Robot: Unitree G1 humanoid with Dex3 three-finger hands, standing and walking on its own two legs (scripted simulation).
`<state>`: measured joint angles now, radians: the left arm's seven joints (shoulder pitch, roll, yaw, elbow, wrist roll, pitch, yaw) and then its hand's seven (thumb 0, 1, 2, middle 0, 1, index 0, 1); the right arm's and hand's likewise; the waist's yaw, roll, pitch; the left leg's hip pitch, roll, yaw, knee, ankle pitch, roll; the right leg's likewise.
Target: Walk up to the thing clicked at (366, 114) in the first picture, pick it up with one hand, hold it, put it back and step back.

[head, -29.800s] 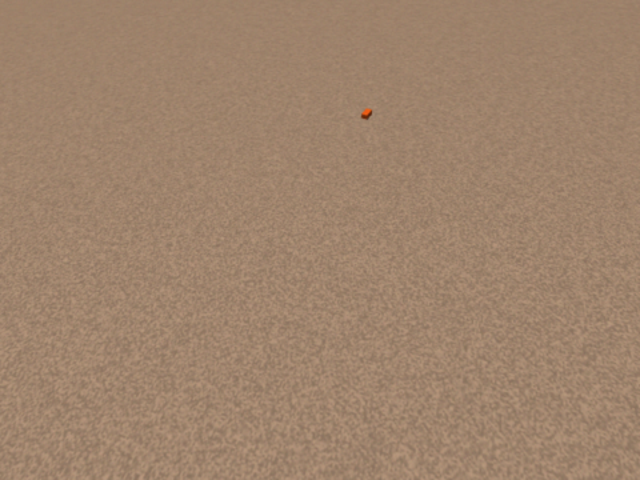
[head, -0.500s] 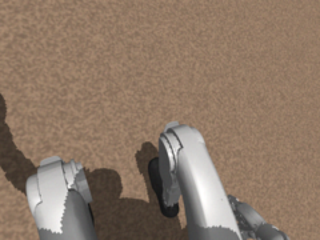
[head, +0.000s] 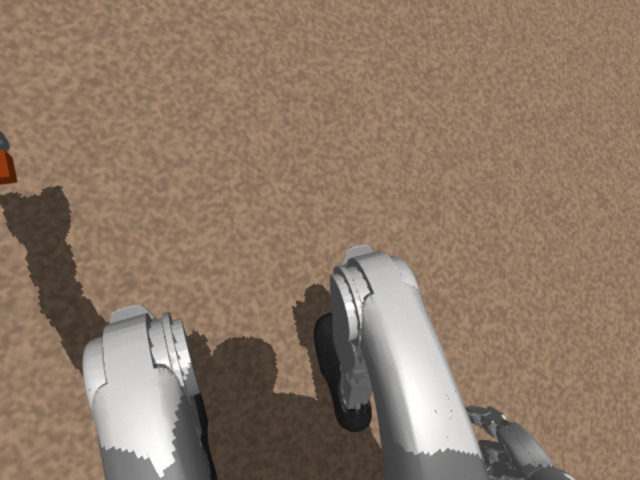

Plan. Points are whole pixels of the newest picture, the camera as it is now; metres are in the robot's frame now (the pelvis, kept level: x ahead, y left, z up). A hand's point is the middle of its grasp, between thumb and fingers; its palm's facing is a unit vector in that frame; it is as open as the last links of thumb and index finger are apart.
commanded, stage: lift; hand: left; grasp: from above
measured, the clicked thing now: out of the picture +0.50 +0.33 -0.20
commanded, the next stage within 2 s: hold in 1.58 s
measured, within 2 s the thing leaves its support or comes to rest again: neither
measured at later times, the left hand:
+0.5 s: hand out of the picture +0.42 +0.34 -0.03, palm faces -0.46 -0.09 -0.88, open 6.3 cm
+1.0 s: hand out of the picture +0.35 +0.28 +0.19, palm faces -0.43 -0.13 -0.90, open 6.3 cm
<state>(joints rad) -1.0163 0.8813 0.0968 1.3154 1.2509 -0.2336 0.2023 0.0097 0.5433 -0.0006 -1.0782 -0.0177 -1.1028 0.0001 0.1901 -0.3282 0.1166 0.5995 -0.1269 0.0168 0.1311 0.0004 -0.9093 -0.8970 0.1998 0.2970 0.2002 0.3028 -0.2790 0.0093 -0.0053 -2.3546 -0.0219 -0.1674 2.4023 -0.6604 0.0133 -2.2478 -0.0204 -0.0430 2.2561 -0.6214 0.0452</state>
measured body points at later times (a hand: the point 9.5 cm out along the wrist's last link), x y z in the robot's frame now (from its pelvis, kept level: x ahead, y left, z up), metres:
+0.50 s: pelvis +0.00 +0.00 +0.08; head +0.21 +0.07 +0.47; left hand +0.44 +0.34 +0.02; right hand +0.11 -0.27 -0.04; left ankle +0.07 +0.12 -0.30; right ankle +0.12 -0.15 -0.30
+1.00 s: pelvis +0.02 -0.01 +0.26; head +0.14 +0.01 +0.69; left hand +0.37 +0.28 +0.24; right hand +0.17 -0.26 +0.13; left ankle +0.07 +0.12 -0.30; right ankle +0.12 -0.15 -0.30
